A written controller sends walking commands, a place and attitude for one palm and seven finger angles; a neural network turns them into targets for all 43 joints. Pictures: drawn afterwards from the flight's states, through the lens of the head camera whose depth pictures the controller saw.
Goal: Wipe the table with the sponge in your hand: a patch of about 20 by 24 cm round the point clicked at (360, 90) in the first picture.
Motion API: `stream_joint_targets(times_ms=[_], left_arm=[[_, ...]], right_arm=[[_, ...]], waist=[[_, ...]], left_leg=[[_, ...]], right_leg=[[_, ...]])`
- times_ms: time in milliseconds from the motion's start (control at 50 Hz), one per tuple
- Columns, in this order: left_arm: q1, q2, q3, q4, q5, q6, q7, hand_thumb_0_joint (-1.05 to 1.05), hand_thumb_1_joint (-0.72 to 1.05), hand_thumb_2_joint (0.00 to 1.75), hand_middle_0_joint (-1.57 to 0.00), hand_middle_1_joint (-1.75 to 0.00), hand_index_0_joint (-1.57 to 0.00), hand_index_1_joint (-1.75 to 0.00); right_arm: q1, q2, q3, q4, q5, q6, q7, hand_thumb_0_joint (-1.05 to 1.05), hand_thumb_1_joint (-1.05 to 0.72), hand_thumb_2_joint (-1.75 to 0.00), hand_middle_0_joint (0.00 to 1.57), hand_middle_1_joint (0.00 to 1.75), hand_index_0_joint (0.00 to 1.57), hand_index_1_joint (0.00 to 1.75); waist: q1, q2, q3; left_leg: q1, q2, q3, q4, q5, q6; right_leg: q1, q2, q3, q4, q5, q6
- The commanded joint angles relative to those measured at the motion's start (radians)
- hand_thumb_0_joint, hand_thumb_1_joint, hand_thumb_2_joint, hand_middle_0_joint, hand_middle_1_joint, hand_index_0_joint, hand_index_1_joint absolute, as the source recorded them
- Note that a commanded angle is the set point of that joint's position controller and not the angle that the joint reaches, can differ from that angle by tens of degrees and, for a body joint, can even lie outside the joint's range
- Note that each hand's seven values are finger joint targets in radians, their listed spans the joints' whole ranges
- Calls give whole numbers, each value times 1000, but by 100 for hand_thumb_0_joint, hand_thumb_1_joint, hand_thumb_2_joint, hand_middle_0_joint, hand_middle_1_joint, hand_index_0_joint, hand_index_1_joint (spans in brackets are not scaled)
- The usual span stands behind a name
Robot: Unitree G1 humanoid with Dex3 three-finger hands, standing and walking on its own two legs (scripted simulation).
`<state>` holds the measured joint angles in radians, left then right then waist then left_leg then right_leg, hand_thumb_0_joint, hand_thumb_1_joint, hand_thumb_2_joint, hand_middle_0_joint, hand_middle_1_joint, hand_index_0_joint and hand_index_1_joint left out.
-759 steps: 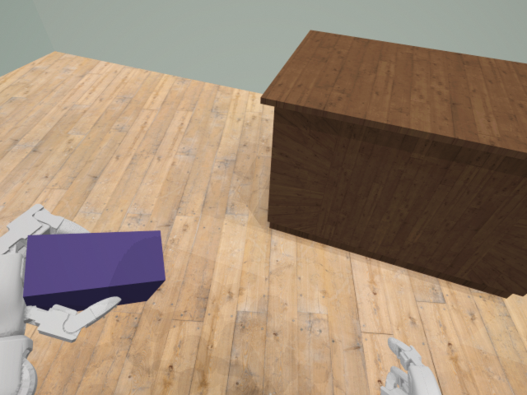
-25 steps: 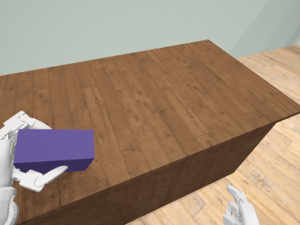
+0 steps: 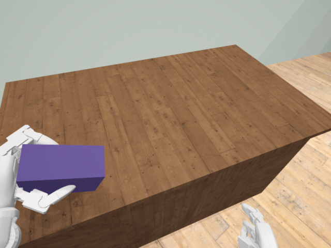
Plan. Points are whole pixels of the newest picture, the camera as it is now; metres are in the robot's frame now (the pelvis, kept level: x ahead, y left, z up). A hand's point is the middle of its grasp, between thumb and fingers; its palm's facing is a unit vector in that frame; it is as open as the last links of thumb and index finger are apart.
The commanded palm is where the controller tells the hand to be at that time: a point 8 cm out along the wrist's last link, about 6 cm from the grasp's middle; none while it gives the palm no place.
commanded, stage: look again from close up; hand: left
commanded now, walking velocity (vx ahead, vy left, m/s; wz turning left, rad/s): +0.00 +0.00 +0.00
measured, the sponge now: (76, 170) +0.23 +0.20 +0.13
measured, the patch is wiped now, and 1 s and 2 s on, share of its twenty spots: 0.00 0.00 0.00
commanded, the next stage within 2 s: come to a stop and stand still in 0.10 s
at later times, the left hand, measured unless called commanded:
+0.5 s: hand (22, 145) +0.25 +0.29 +0.17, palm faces +0.44 -0.80 -0.40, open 10.2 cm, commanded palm +0.16 +0.29 +0.17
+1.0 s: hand (43, 147) +0.26 +0.27 +0.15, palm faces +0.34 -0.87 -0.37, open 10.2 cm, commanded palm +0.20 +0.30 +0.17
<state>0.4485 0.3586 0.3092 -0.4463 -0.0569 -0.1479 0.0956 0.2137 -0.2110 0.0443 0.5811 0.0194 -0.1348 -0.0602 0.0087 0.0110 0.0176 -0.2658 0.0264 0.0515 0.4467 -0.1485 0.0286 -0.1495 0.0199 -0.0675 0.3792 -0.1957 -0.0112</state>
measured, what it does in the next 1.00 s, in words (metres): stands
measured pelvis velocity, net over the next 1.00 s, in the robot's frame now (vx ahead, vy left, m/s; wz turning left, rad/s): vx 0.03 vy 0.02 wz -0.01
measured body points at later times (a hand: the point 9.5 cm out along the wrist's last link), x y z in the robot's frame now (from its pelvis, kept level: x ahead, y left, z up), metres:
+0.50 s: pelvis +0.00 +0.01 +0.00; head +0.02 +0.03 +0.45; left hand +0.22 +0.33 +0.20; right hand +0.17 -0.21 -0.08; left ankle +0.06 +0.10 -0.74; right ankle +0.01 -0.11 -0.74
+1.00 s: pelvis +0.03 +0.02 +0.00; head +0.07 +0.06 +0.45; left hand +0.24 +0.31 +0.17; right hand +0.23 -0.19 -0.06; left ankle +0.06 +0.10 -0.74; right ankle +0.01 -0.11 -0.74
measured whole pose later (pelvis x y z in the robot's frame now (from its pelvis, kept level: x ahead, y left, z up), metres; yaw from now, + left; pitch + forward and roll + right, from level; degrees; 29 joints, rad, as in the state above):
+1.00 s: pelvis +0.03 +0.02 +0.00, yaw +0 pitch +0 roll -2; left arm 0.42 0.38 0.35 -0.49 -0.03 -0.23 0.09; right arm 0.16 -0.18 0.03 0.56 0.01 -0.15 -0.03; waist 0.01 -0.04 0.05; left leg -0.28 0.00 0.08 0.48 -0.22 0.06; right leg -0.15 -0.02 -0.05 0.40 -0.25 0.03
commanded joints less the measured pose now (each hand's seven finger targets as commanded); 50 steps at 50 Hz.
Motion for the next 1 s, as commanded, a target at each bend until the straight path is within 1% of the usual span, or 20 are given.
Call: stream_joint_targets(times_ms=[0,120,200,320,340,360,380,400,440,480,520,560,600,620,700,780,820,900,920,980], left_arm=[[-109,177,116,-227,-7,-61,21,0,10,130,-120,-160,-120,-160],[-111,155,97,-234,-4,-70,19,0,10,130,-120,-160,-120,-160],[-95,181,122,-244,-2,-63,26,0,10,130,-120,-160,-120,-160],[-92,153,98,-224,-5,-63,21,0,10,130,-120,-160,-120,-160],[-1108,1005,728,-421,161,-168,27,0,10,130,-120,-160,-120,-160],[-551,340,289,138,53,-129,-16,0,10,130,-120,-160,-120,-160],[-263,218,202,190,27,-125,-32,0,10,130,-120,-160,-120,-160],[-167,94,99,72,-3,-135,-39,0,10,130,-120,-160,-120,-160],[-143,145,97,-169,-1,-163,-28,0,10,130,-120,-160,-120,-160],[-87,158,98,-210,6,-165,-16,0,10,130,-120,-160,-120,-160],[-74,185,138,-214,12,-163,-1,0,10,130,-120,-160,-120,-160],[-99,234,204,-214,12,-176,9,0,10,130,-120,-160,-120,-160],[-141,286,263,-230,14,-180,20,0,10,130,-120,-160,-120,-160],[-147,231,223,-204,8,-186,13,0,10,130,-120,-160,-120,-160],[-180,220,196,-255,14,-184,15,0,10,130,-120,-160,-120,-160],[-108,170,146,-278,15,-171,12,0,10,130,-120,-160,-120,-160],[-78,136,122,-242,17,-157,10,0,10,130,-120,-160,-120,-160],[-58,199,194,-236,15,-135,22,0,10,130,-120,-160,-120,-160],[-52,155,154,-220,7,-136,12,0,10,130,-120,-160,-120,-160],[-68,185,175,-246,1,-131,15,0,10,130,-120,-160,-120,-160]], right_arm=[[-116,-128,-52,-168,3,-51,-11,0,-90,-90,20,30,20,30],[-108,-124,-46,-164,-10,-55,-15,0,-90,-90,20,30,20,30],[-113,-122,-52,-167,-2,-60,-16,0,-90,-90,20,30,20,30],[-107,-121,-47,-160,-13,-56,-16,0,-90,-90,20,30,20,30],[-25,-164,-76,-152,-63,-72,-5,0,-90,-90,20,30,20,30],[-64,-27,-30,-80,-21,-57,-8,0,-90,-90,20,30,20,30],[-43,-109,-84,-138,-17,-75,1,0,-90,-90,20,30,20,30],[-58,-116,-95,-156,-1,-77,28,0,-90,-90,20,30,20,30],[-75,-120,-85,-170,-4,-83,53,0,-90,-90,20,30,20,30],[-86,-115,-78,-173,-4,-90,57,0,-90,-90,20,30,20,30],[-93,-117,-72,-170,-3,-92,46,0,-90,-90,20,30,20,30],[-87,-113,-72,-172,-7,-96,30,0,-90,-90,20,30,20,30],[-101,-111,-68,-161,-6,-94,15,0,-90,-90,20,30,20,30],[-80,-109,-69,-155,-11,-92,11,0,-90,-90,20,30,20,30],[-90,-103,-63,-148,-8,-107,13,0,-90,-90,20,30,20,30],[-63,-112,-73,-141,-14,-105,26,0,-90,-90,20,30,20,30],[-65,-115,-68,-134,-17,-91,31,0,-90,-90,20,30,20,30],[-92,-108,-67,-150,-8,-64,21,0,-90,-90,20,30,20,30],[-76,-110,-65,-151,-16,-53,22,0,-90,-90,20,30,20,30],[-82,-106,-68,-169,-9,-45,13,0,-90,-90,20,30,20,30]], waist=[[-5,65,-89],[0,67,-88],[0,72,-111],[2,63,-95],[36,-129,89],[-4,-138,-113],[51,9,-119],[34,168,-158],[34,143,-145],[37,48,-102],[32,11,-88],[27,-23,-76],[22,2,-88],[15,17,-96],[15,101,-158],[13,75,-214],[10,63,-191],[11,48,-170],[8,51,-165],[7,64,-161]], left_leg=[[111,98,-155,-109,-100,-6],[81,109,-180,-171,-187,-7],[112,105,-170,-160,-113,-15],[94,111,-173,-172,-137,-16],[-158,101,-68,21,-113,18],[83,13,-79,47,-12,8],[136,24,-51,29,-16,-15],[154,35,-36,-11,-27,-9],[79,53,-91,-86,-90,-3],[6,57,-116,-126,-211,-1],[-27,74,-141,-162,-274,3],[-34,78,-149,-157,-279,7],[11,70,-134,-129,-207,4],[15,72,-143,-126,-175,7],[116,72,-114,-73,57,-1],[179,78,-110,-6,329,-9],[160,81,-105,-18,329,-15],[133,81,-105,-30,288,-24],[118,80,-102,-34,262,-15],[106,80,-104,-39,209,-13]], right_leg=[[-88,-108,118,-89,3,-19],[-69,-84,101,-73,-19,-13],[-52,-94,104,-65,15,-15],[-60,-87,102,-72,11,-12],[-167,-152,160,-141,23,17],[-219,-166,167,-100,-74,-40],[-188,-129,241,-117,-38,-34],[-115,-121,191,-62,4,-32],[-40,-82,132,-12,-50,-16],[-27,-63,113,-21,-105,-4],[-24,-52,82,-6,-123,2],[-28,-58,88,-7,-107,3],[-50,-65,98,-15,-76,-1],[-42,-70,87,-10,-53,-3],[-20,-76,89,19,91,-8],[12,-78,77,27,232,-5],[0,-70,64,22,219,-3],[9,-79,71,11,217,-2],[10,-76,66,-2,208,-2],[26,-85,80,-14,198,-2]])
